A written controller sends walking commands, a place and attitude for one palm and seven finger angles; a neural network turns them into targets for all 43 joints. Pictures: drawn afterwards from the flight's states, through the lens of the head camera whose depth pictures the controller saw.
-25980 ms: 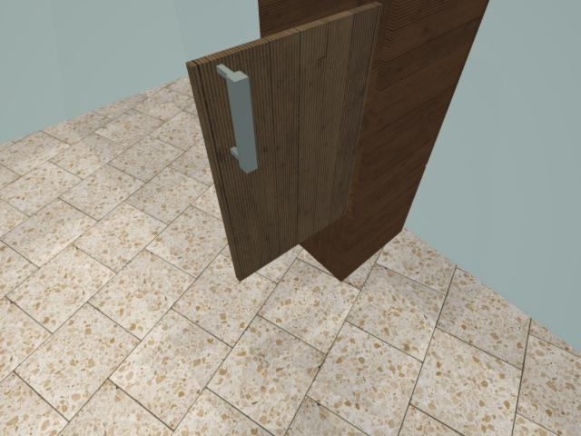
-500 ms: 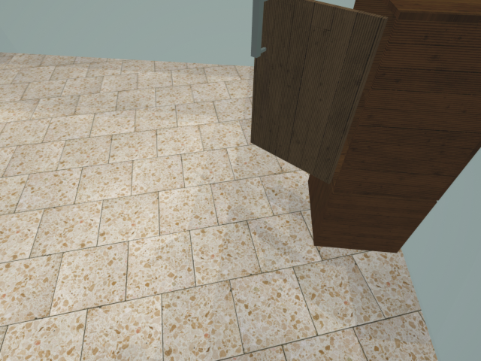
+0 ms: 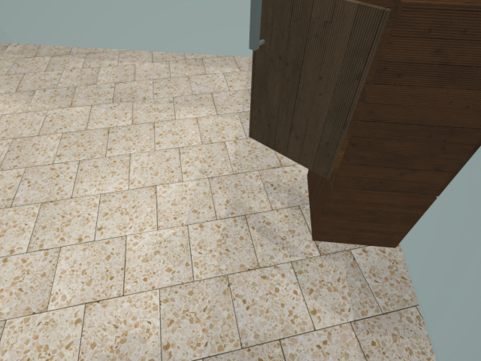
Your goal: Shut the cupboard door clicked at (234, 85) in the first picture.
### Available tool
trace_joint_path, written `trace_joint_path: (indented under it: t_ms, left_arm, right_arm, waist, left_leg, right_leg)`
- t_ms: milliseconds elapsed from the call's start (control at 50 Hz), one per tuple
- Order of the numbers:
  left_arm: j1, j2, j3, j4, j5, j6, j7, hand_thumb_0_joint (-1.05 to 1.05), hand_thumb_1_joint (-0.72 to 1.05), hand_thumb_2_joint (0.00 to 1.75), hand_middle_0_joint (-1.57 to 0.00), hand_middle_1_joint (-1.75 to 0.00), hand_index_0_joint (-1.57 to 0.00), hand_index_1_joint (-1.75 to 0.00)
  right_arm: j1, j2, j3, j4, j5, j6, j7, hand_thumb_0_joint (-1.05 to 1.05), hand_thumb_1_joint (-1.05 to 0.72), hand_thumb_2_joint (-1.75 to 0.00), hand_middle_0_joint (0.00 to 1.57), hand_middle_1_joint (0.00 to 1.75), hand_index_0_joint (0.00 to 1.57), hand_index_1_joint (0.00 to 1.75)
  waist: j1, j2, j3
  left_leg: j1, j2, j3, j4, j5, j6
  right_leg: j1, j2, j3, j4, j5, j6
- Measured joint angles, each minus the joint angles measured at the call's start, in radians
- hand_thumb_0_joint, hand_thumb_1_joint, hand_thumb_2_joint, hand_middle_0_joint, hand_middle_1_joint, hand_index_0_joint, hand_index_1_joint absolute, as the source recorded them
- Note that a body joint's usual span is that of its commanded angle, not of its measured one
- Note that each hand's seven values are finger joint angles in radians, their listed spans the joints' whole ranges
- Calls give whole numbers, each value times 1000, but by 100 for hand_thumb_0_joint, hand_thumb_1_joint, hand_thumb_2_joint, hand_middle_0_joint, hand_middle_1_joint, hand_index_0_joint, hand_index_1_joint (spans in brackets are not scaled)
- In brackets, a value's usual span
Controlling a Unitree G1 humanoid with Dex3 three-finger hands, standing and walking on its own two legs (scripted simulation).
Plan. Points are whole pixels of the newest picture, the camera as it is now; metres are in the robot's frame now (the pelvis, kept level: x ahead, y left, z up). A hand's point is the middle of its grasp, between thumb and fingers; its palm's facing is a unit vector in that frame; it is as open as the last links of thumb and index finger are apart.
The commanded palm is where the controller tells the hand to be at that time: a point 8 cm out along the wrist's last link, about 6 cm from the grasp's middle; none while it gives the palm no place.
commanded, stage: look to check the result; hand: left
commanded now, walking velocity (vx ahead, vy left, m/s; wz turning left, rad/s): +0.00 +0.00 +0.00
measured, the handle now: (259, 18) +1.01 -0.01 +0.15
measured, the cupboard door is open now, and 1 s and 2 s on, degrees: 55 55 55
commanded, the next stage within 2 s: walk to a spot facing it in 0.34 s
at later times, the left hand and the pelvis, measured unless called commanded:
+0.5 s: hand out of the picture +0.04 +0.19 -0.17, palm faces +0.01 -0.97 -0.24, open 7.4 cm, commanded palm none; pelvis +0.01 -0.01 +0.00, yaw +0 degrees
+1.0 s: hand out of the picture +0.03 +0.23 -0.18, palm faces +0.28 -0.93 -0.24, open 7.4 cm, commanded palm none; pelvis +0.00 +0.01 +0.00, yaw +16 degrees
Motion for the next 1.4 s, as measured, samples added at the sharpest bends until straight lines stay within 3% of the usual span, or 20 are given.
trace_joint_path:
  t_ms: [520, 660, 760, 780, 800, 860, 900, 960, 1120, 1200, 1220, 1260, 1280, 1340, 1400]
  left_arm:
    - [-87, 43, -4, -12, -2, -11, -9, 0, 91, 90, -20, -30, -20, -30]
    - [-99, 34, 16, -59, 0, 10, -2, 0, 91, 90, -20, -30, -20, -30]
    - [-102, 34, 38, -106, 11, 21, 1, 0, 90, 90, -20, -30, -20, -30]
    - [-101, 37, 41, -114, 11, 24, -1, 0, 90, 90, -20, -30, -20, -30]
    - [-101, 40, 45, -123, 9, 28, -3, 0, 90, 90, -20, -30, -20, -30]
    - [-114, 49, 51, -145, 5, 57, -2, 0, 90, 90, -20, -30, -20, -30]
    - [-126, 55, 57, -156, 7, 66, -3, 0, 91, 90, -20, -30, -20, -30]
    - [-143, 64, 62, -181, 8, 57, -10, 0, 91, 90, -20, -30, -20, -30]
    - [-183, 75, 61, -244, 8, 49, -16, 0, 91, 90, -20, -30, -20, -30]
    - [-168, 75, 52, -263, 9, 38, -28, 0, 91, 90, -20, -30, -20, -30]
    - [-152, 81, 50, -273, 12, 30, -31, 0, 91, 90, -20, -30, -20, -30]
    - [-124, 79, 48, -277, 18, 15, -25, 0, 91, 90, -20, -30, -20, -30]
    - [-109, 72, 47, -270, 16, 13, -22, 0, 91, 90, -20, -30, -20, -30]
    - [-54, 57, 46, -235, 14, 0, -19, 0, 91, 90, -20, -30, -20, -30]
    - [-15, 45, 44, -203, 13, -19, -19, 0, 91, 90, -20, -30, -20, -30]
  right_arm:
    - [-94, -54, 2, 2, -1, -3, 7, 0, -91, -90, 20, 30, 20, 30]
    - [-73, -42, -10, -29, -3, 24, 14, 0, -91, -90, 20, 30, 20, 30]
    - [-52, -22, -31, -61, -3, 52, 27, 0, -91, -90, 20, 30, 20, 30]
    - [-46, -19, -32, -70, -3, 52, 30, 0, -91, -90, 20, 30, 20, 30]
    - [-40, -19, -33, -81, -4, 48, 33, 0, -91, -90, 20, 30, 20, 30]
    - [-46, -13, -33, -108, -18, 37, 28, 0, -91, -90, 20, 30, 20, 30]
    - [-47, -10, -32, -123, -21, 30, 21, 0, -91, -90, 20, 30, 20, 30]
    - [-45, -10, -30, -138, -21, 20, 13, 0, -91, -90, 21, 30, 20, 30]
    - [-46, -38, -44, -166, -24, 31, 16, 0, -91, -90, 21, 30, 20, 30]
    - [-39, -59, -59, -174, -26, 47, 24, 0, -91, -90, 21, 30, 20, 30]
    - [-34, -59, -63, -176, -23, 52, 25, 0, -91, -90, 21, 30, 20, 30]
    - [-41, -69, -73, -173, -16, 58, 27, 0, -91, -90, 21, 30, 20, 30]
    - [-46, -78, -79, -172, -19, 61, 30, 0, -91, -90, 21, 30, 20, 30]
    - [-58, -94, -90, -183, -24, 60, 52, 0, -91, -90, 20, 30, 20, 30]
    - [-66, -99, -90, -194, -21, 49, 65, 0, -91, -90, 20, 30, 20, 30]
  waist:
    - [-2, -2, -3]
    - [-10, 3, 14]
    - [-18, -11, 47]
    - [-19, -20, 52]
    - [-19, -28, 53]
    - [-16, -41, 66]
    - [-19, -36, 66]
    - [-19, -27, 62]
    - [-33, 7, 38]
    - [-38, 23, 13]
    - [-33, 11, 0]
    - [-17, 1, -2]
    - [-15, 7, 0]
    - [-19, 6, 3]
    - [-25, -1, 19]
  left_leg:
    - [40, 10, -14, -41, 4, -19]
    - [-44, -3, -67, 81, -39, -23]
    - [-127, 25, -23, 295, -194, -58]
    - [-119, 32, -12, 267, -162, -60]
    - [-118, 26, -12, 243, -106, -34]
    - [-144, -4, -20, 252, -113, 21]
    - [-144, -15, -39, 208, -92, 25]
    - [-132, -28, -72, 122, -32, 23]
    - [-133, -47, -187, 28, 48, 1]
    - [-147, -63, -246, 51, 33, -19]
    - [-166, -79, -249, 90, -19, -24]
    - [-247, -95, -210, 301, -191, -43]
    - [-292, -91, -185, 433, -211, -50]
    - [-390, -46, -114, 698, -140, -70]
    - [-423, 8, -80, 745, -74, -79]
  right_leg:
    - [47, 13, -13, -49, 4, -14]
    - [2, -1, -70, 42, -51, -17]
    - [-13, -33, -141, 138, -115, -7]
    - [-20, -47, -154, 168, -133, 0]
    - [-37, -64, -163, 208, -156, 10]
    - [-145, -57, -81, 439, -300, 24]
    - [-215, -34, -25, 578, -280, 28]
    - [-274, -20, 19, 644, -210, 41]
    - [-246, 2, 61, 462, -202, 55]
    - [-136, 32, 41, 229, -196, 33]
    - [-91, 28, 41, 133, -218, 18]
    - [-72, 15, 35, 83, -97, -19]
    - [-60, 9, 21, 80, -78, -25]
    - [0, -12, -13, 21, -72, -24]
    - [61, -33, -60, -39, -70, -21]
